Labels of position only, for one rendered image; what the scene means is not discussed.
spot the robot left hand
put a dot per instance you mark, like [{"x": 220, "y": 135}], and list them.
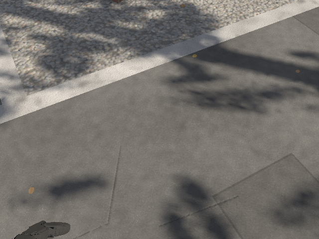
[{"x": 45, "y": 230}]

